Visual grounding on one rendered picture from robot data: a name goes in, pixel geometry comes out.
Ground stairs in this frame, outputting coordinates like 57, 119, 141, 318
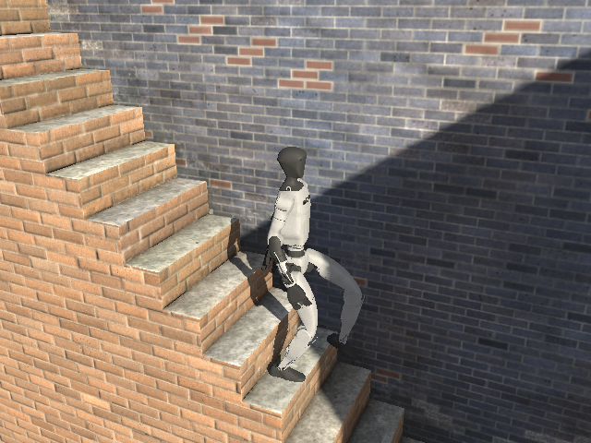
0, 0, 425, 443

